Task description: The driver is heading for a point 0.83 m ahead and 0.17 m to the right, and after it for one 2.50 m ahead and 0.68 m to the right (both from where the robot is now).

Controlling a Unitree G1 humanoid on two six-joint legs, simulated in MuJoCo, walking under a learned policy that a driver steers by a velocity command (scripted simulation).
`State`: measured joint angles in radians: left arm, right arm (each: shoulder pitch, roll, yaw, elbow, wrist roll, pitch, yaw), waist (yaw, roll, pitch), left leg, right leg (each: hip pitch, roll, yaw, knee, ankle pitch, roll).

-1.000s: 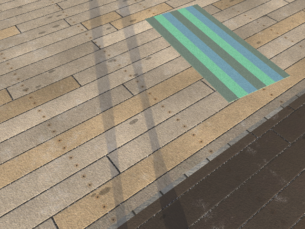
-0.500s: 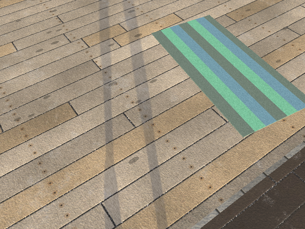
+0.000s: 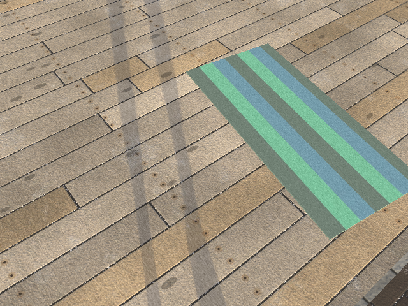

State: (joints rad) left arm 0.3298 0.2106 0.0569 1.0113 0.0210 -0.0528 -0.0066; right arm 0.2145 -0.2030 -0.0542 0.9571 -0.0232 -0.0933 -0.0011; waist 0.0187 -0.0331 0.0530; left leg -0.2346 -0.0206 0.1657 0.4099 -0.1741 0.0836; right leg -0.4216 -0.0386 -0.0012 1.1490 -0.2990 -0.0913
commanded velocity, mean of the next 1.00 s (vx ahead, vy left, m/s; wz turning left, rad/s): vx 0.46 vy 0.00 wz -0.31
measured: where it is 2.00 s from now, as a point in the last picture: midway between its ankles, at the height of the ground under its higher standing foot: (256, 238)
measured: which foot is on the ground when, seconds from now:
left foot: down 0.00-0.40, up 0.42-0.92, down 0.94-1.00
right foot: up 0.00-0.38, down 0.40-0.96, up 0.98-1.00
